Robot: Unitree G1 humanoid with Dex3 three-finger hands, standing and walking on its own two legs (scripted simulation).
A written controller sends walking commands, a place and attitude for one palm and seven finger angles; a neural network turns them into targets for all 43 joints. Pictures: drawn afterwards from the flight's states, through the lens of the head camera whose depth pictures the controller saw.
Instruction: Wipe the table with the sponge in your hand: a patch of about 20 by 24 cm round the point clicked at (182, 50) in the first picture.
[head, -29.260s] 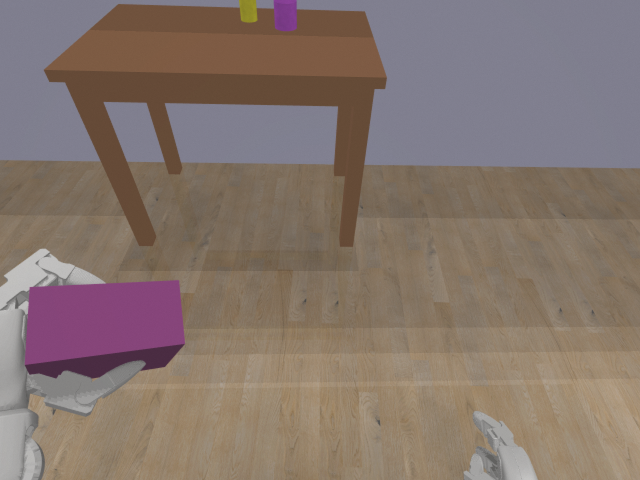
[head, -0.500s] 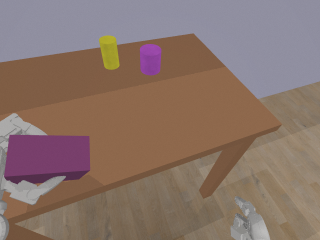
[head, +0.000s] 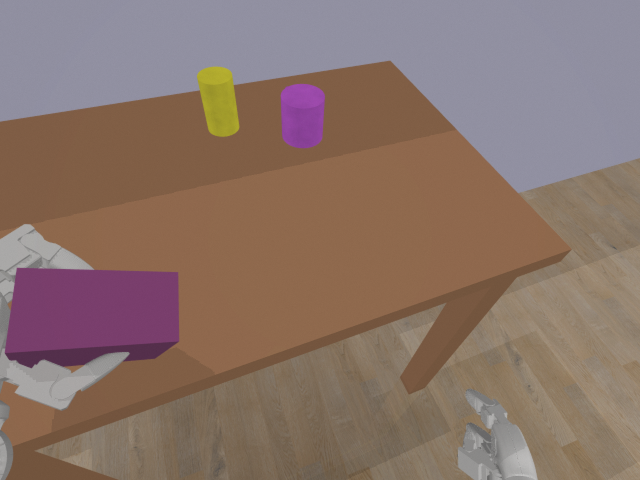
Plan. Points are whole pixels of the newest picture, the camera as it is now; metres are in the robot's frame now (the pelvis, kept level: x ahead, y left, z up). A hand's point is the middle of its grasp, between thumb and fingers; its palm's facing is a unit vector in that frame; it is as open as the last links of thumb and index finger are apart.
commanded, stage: shuffle to correct the standing spot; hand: left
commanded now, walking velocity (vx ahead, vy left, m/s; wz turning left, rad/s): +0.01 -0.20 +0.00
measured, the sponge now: (121, 320) +0.23 +0.21 +0.14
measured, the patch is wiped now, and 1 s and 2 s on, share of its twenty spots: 0.00 0.00 0.00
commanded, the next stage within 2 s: come to a stop and stand still in 1.52 s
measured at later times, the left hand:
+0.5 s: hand (68, 317) +0.22 +0.24 +0.16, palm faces +0.31 -0.86 -0.41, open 9.9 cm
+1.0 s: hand (69, 324) +0.22 +0.24 +0.16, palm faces +0.32 -0.86 -0.40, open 9.9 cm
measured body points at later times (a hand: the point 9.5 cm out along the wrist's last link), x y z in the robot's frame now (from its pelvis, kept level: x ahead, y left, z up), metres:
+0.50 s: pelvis +0.00 +0.00 +0.00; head +0.04 +0.01 +0.45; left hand +0.20 +0.28 +0.19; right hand +0.18 -0.23 -0.08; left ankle +0.02 +0.15 -0.74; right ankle -0.01 -0.07 -0.74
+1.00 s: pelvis +0.00 +0.00 +0.00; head +0.03 +0.01 +0.45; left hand +0.19 +0.28 +0.18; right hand +0.18 -0.23 -0.08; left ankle +0.02 +0.15 -0.74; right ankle -0.01 -0.07 -0.74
